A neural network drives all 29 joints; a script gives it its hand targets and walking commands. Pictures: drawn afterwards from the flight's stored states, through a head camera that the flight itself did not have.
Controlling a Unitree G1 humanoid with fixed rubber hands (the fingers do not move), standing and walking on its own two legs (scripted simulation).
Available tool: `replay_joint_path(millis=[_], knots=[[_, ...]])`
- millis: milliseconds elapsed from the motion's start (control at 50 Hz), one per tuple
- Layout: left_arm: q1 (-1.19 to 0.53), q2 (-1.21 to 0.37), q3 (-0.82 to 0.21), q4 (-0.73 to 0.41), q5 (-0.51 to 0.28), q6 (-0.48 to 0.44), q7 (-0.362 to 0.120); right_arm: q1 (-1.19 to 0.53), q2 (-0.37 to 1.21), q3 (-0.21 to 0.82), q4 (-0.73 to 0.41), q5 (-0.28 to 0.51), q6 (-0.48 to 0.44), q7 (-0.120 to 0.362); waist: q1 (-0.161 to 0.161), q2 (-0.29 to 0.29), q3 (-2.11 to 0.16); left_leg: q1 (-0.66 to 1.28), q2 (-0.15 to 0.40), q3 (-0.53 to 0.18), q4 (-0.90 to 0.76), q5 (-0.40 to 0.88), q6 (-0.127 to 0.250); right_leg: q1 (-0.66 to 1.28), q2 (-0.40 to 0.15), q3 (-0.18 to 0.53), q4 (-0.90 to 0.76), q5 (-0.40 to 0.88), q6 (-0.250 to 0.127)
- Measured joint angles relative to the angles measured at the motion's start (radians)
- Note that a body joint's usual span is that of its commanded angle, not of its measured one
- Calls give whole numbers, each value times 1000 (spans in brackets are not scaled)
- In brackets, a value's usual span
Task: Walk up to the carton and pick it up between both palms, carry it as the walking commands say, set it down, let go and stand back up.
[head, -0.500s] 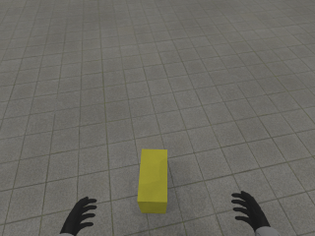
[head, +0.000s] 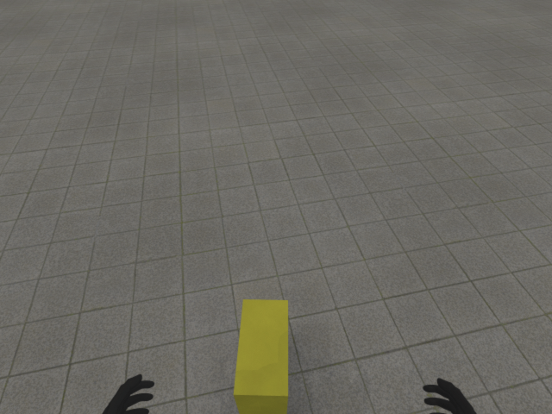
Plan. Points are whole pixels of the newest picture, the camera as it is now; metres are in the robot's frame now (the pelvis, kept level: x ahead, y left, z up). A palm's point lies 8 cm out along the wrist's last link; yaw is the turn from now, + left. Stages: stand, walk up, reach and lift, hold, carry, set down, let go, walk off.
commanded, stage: stand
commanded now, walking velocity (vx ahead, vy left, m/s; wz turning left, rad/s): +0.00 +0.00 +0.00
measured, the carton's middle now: (264, 361) +0.44 +0.05 -0.63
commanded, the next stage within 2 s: none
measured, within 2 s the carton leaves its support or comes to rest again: neither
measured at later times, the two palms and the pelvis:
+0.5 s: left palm out of the picture +0.11 +0.25 -0.12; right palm out of the picture +0.11 -0.26 -0.12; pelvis +0.05 +0.00 -0.01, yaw +1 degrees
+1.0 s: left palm out of the picture +0.03 +0.25 -0.13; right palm out of the picture +0.05 -0.25 -0.14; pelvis +0.04 +0.00 -0.01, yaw +2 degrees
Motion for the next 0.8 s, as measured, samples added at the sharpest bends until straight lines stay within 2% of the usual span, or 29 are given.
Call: replay_joint_path(millis=[80,160,460,800], knots=[[45,7,-5,65,-7,-59,12,31,-15,-7,87,5,-47,-4,2,-1,-48,-42,-1,-2,24,-22,2,-39,1,-3,19,-20,-5],[73,11,-14,100,-16,-74,20,47,-20,1,138,13,-59,-8,2,0,-79,-63,0,-4,49,-49,3,-56,4,-6,36,-42,-8],[122,10,-38,146,-31,-47,40,73,-14,31,216,23,-30,-28,11,5,-106,-78,1,-13,118,-119,5,-57,10,-17,81,-102,-19],[155,8,-46,235,-28,-20,48,91,-11,42,302,21,1,-38,10,7,-63,-46,-2,-22,106,-112,7,-18,7,-26,60,-94,-19]])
